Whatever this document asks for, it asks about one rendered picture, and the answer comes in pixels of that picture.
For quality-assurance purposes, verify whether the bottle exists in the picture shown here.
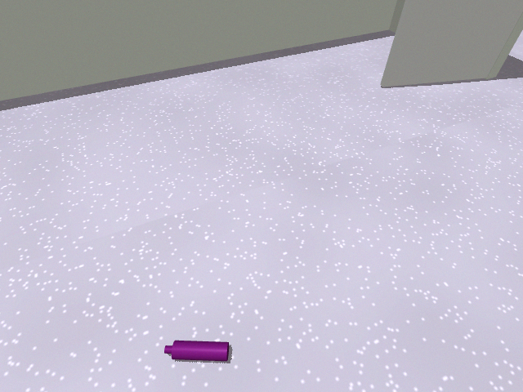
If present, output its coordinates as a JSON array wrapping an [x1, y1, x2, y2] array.
[[164, 341, 229, 361]]

